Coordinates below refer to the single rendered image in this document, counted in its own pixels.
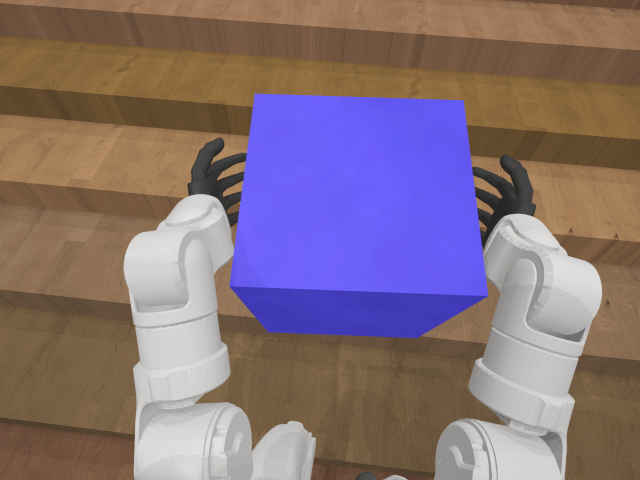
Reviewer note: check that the robot right forearm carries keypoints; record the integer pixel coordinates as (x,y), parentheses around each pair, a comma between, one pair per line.
(545,309)

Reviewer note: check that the robot left forearm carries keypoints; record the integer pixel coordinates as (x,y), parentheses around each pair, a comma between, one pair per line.
(170,276)

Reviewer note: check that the carton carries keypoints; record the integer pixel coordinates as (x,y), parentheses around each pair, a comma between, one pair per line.
(358,216)

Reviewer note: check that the left robot upper arm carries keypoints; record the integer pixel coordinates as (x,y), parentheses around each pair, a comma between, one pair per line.
(206,441)

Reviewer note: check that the robot left hand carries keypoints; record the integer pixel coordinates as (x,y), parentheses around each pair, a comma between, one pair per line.
(204,176)

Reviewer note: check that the robot right hand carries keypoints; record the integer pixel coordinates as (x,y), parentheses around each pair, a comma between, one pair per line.
(515,199)

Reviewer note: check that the right robot upper arm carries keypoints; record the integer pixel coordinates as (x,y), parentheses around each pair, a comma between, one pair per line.
(470,449)

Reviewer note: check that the left robot thigh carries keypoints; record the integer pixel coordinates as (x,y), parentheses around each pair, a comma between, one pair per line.
(286,452)

